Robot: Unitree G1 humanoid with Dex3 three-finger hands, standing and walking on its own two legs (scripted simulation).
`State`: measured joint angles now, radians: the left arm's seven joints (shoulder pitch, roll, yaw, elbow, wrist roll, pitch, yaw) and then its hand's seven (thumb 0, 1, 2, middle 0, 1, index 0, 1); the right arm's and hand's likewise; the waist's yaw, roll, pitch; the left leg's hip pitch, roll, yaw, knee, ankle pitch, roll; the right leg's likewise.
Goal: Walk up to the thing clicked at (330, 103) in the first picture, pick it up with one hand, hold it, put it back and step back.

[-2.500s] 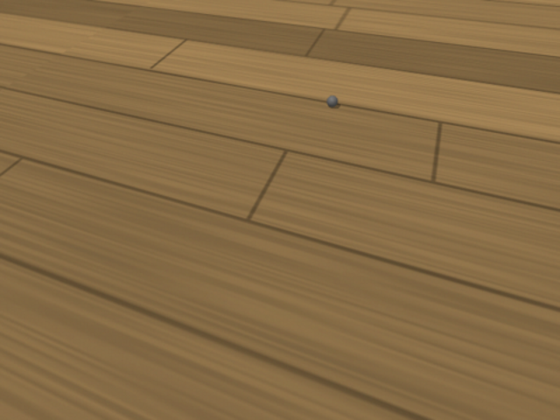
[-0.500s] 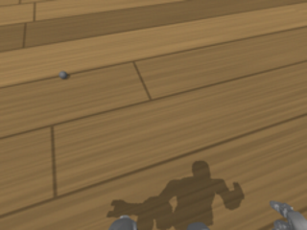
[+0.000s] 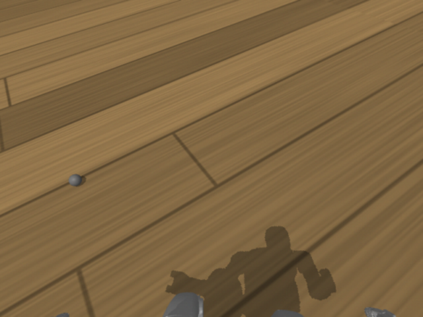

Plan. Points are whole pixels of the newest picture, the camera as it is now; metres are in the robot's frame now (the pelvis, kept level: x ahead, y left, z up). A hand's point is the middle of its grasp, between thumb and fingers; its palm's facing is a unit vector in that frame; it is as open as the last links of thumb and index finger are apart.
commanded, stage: walk up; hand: left
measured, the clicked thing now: (75, 180) +0.99 +0.85 -0.71
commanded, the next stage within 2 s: none
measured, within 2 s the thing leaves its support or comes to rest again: neither
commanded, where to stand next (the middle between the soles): +0.56 +0.96 m, yaw -42 degrees
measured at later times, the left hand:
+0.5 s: hand (18, 237) +0.35 +0.51 -0.12, palm faces -0.30 -0.80 -0.52, open 7.4 cm
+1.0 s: hand out of the picture +0.51 +0.78 -0.14, palm faces -0.30 -0.70 -0.64, open 7.4 cm
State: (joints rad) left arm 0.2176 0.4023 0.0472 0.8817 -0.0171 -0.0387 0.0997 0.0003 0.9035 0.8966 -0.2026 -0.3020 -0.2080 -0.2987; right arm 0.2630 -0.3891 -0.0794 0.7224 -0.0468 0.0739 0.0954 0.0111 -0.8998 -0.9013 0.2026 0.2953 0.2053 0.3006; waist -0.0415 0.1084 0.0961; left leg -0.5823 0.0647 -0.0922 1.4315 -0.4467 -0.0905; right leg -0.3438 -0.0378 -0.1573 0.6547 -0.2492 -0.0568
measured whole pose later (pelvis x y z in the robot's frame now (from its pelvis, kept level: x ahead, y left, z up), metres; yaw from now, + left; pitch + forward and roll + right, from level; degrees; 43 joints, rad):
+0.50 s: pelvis +0.19 +0.25 +0.01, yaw -13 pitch +1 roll +0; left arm 0.24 0.43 0.04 0.92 -0.03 -0.07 0.07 0.00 0.91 0.90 -0.20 -0.30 -0.20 -0.30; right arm 0.36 -0.43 -0.10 0.77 -0.09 0.05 0.06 0.01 -0.90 -0.90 0.20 0.30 0.21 0.30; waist -0.14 0.06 0.10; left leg -0.26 0.03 0.19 0.67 -0.43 0.06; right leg -0.57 -0.01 -0.14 0.83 -0.29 -0.04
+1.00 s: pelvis +0.31 +0.48 -0.04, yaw -24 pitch -1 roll -1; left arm 0.29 0.51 0.11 0.90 0.03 -0.03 0.12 0.00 0.90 0.90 -0.20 -0.30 -0.21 -0.30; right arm 0.23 -0.49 -0.13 0.71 -0.09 0.06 0.09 0.00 -0.90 -0.90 0.20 0.29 0.20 0.30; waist -0.02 0.05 0.08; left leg -0.48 0.08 0.04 1.02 -0.53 -0.02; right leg -0.61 -0.09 0.21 1.10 -0.51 -0.05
